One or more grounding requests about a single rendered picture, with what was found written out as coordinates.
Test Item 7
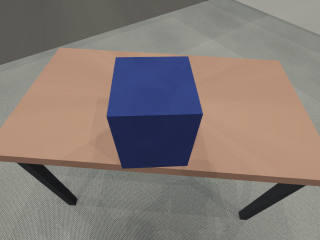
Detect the carton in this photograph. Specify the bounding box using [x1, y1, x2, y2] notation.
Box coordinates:
[106, 56, 203, 169]

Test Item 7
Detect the table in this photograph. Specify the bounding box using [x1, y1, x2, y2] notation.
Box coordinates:
[0, 47, 320, 220]

